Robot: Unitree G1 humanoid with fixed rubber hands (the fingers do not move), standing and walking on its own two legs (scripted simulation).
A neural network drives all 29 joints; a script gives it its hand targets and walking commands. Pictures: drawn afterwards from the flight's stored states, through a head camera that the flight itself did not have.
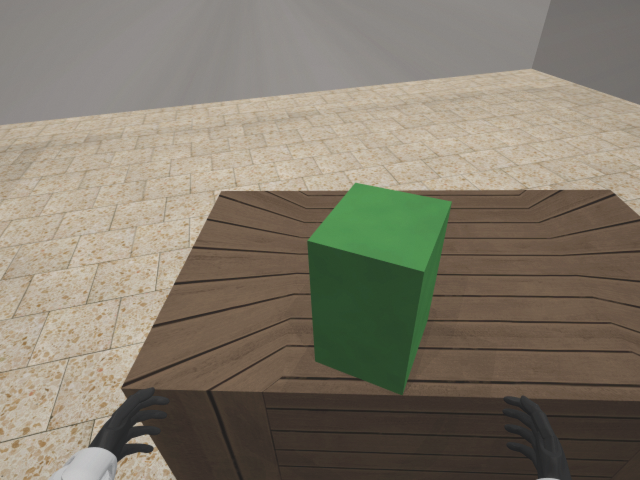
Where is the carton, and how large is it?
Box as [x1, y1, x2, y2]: [307, 183, 451, 394]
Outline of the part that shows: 355,183 307,240 315,360 402,394 427,320 451,201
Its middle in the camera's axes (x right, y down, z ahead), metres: +0.10 +0.08 +0.66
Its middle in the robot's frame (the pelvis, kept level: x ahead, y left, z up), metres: +0.45 -0.07 +0.01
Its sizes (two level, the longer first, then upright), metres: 0.184 0.165 0.279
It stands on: a pedestal, 0.64 m high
